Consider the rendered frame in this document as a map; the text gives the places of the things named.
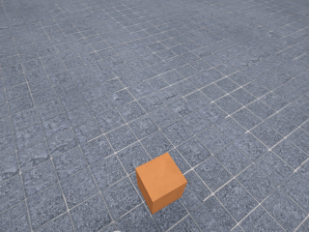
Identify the carton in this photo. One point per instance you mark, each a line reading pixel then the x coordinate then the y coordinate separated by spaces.
pixel 160 181

